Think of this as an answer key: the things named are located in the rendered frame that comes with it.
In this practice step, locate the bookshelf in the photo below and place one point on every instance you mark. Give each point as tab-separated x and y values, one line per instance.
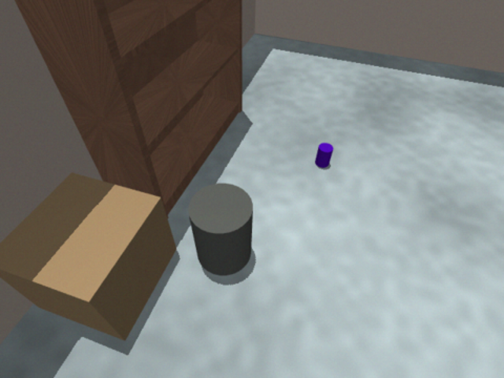
152	85

